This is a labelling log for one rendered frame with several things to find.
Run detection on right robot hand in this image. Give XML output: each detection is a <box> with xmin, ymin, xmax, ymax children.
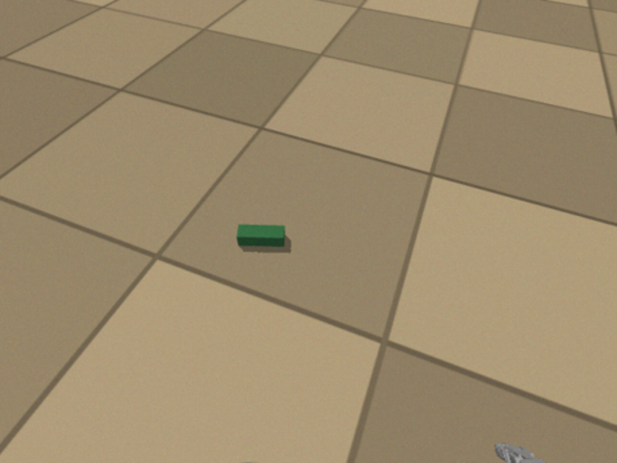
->
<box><xmin>495</xmin><ymin>443</ymin><xmax>546</xmax><ymax>463</ymax></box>

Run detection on carton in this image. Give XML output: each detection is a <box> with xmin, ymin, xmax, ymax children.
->
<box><xmin>236</xmin><ymin>225</ymin><xmax>285</xmax><ymax>247</ymax></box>

